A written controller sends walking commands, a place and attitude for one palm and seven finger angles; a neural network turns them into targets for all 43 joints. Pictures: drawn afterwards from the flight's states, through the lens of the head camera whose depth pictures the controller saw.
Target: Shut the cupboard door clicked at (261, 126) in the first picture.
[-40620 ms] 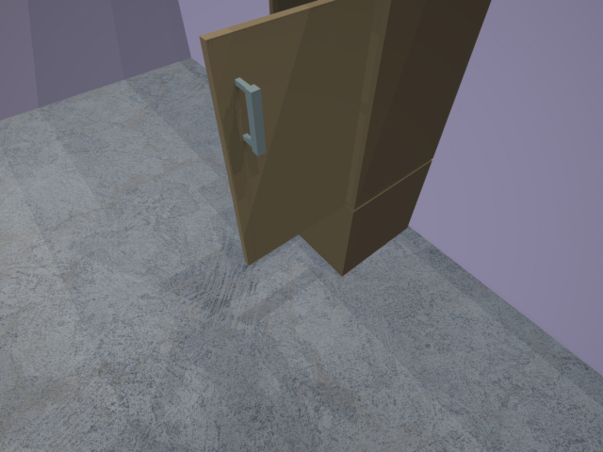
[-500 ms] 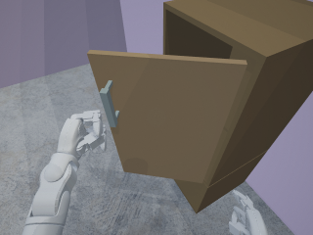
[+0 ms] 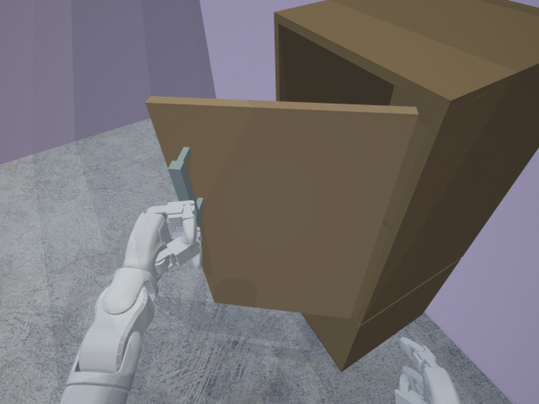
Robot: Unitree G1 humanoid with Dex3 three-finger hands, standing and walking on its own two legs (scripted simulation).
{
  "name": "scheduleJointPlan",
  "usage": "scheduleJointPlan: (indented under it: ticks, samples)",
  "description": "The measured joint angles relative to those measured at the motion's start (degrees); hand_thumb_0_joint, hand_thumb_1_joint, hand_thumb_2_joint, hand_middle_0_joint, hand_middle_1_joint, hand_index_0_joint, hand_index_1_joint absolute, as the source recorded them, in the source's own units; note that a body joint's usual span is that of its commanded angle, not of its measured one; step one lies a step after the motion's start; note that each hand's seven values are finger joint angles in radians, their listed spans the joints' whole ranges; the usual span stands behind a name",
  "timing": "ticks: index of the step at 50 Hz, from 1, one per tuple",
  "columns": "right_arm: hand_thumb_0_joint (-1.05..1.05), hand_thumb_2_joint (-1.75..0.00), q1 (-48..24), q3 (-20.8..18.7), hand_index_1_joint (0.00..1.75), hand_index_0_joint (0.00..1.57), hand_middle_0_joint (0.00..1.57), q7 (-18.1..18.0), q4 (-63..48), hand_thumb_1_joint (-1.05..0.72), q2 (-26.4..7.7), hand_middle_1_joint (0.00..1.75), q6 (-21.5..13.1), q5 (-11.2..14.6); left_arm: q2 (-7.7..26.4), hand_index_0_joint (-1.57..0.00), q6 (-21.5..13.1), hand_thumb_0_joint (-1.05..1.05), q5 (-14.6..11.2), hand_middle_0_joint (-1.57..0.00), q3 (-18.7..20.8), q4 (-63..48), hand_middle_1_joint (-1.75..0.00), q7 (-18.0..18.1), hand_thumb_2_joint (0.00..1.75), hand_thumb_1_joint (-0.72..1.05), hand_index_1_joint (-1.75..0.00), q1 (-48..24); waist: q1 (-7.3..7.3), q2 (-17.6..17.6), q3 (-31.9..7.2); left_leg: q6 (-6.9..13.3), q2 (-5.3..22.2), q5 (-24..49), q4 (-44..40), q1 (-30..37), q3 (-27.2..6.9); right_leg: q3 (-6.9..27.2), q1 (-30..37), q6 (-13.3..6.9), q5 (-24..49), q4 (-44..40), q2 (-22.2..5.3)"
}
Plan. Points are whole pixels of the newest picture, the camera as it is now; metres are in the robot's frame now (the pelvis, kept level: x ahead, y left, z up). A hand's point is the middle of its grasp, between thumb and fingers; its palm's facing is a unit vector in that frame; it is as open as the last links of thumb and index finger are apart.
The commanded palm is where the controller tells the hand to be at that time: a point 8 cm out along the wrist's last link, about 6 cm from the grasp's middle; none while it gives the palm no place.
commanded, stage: bring the fist close to the handle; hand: left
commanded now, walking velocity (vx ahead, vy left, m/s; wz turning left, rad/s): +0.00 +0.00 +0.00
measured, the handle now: (189, 188) +0.40 +0.16 +0.12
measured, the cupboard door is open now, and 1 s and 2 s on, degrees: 51 35 19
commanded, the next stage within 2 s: push the door shut along its arc in 0.04 s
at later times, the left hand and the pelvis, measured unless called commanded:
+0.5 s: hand (203, 214) +0.35 +0.12 +0.13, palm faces -0.13 -0.99 -0.06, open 3.1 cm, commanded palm +0.34 +0.17 +0.13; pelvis -0.01 +0.00 +0.00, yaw +1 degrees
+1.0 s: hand (225, 182) +0.42 +0.10 +0.12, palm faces -0.26 -0.97 -0.05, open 3.1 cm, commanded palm +0.41 +0.15 +0.13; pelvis -0.01 +0.00 +0.00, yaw +0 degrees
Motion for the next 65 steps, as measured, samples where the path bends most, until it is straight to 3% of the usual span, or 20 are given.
scheduleJointPlan:
  ticks: [8, 17, 25, 47, 55, 65]
  samples:
    - [0.02, -0.9, -1.47, 0.52, 0.3, 0.2, 0.2, -0.47, 0.41, -0.9, 0.68, 0.29, -0.37, -0.11, 0.32, -1.3, -2.58, 0.02, -0.56, -1.3, 0.15, 0.44, -1.5, 0.83, 0.9, 0.89, -1.5, -2.33, 0.12, -0.52, -0.07, -0.12, -0.08, 0.38, -0.11, 0.34, -0.35, -0.36, 0.46, -0.14, 0.25, -0.13, -0.1]
    - [0.02, -0.9, -2.05, 1.16, 0.3, 0.2, 0.2, -1.02, 0.5, -0.9, 0.35, 0.29, 1.29, 0.32, 1.81, -1.3, -0.13, 0.01, -0.6, -1.3, 0.37, 9.95, -1.5, -2.03, 0.9, 0.9, -1.5, -9.29, -0.76, -0.37, 1.19, -0.08, -0.14, 0.95, 0.09, -0.44, -0.66, -0.73, -0.08, -0.18, 0.82, -0.21, -0.2]
    - [0.02, -0.9, -0.43, 0.87, 0.3, 0.2, 0.2, -1.31, 2.48, -0.9, -0.06, 0.29, 0.65, 0.32, 2.91, -1.3, -4.67, 0.01, -1.36, -1.32, 1.64, 18.49, -1.5, -4.01, 0.9, 0.89, -1.5, -17.05, -1.54, -0.84, 1.16, -0.1, -0.24, 1.24, 0.0, -1.75, -0.49, -0.57, -1.58, -0.23, 0.98, 0.05, -0.3]
    - [0.02, -0.9, 2.37, -0.13, 0.3, 0.2, 0.2, -0.73, 4.88, -0.9, -1.17, 0.29, 0.85, 0.28, 4.92, -1.3, -12.15, 0.01, -1.18, -1.3, 2.84, 44.29, -1.5, -9.25, 0.9, 0.9, -1.5, -36.7, -4.17, -1.76, 0.53, 0.36, -0.71, 1.16, 1.46, -7.26, -0.25, -0.41, -7.27, 0.07, 0.73, 1.91, -0.86]
    - [0.02, -0.9, 4.2, -0.61, 0.3, 0.2, 0.2, -0.35, 5.32, -0.9, -1.72, 0.29, 1.01, -0.01, 4.96, -1.29, -14.11, 0.01, -1.66, -1.3, 3.12, 49.33, -1.5, -12.89, 0.9, 0.9, -1.5, -39.56, -5.07, -1.34, -0.75, 0.59, -0.65, 0.5, 1.77, -8.16, 0.5, 0.37, -8.54, 0.3, 0.23, 2.5, -0.76]
    - [0.01, -0.9, 4.8, -0.69, 0.3, 0.2, 0.2, -0.23, 5.47, -0.9, -1.61, 0.29, 1.46, -0.41, 5.4, -1.3, -16.07, 0.01, -0.61, -1.3, 4.27, 55.37, -1.5, -13.62, 0.9, 0.9, -1.5, -45.19, -6.26, -2.08, -0.22, 0.54, -0.49, 0.29, 2.71, -10.16, 0.75, 0.56, -10.62, 0.22, 0.1, 3.44, -0.64]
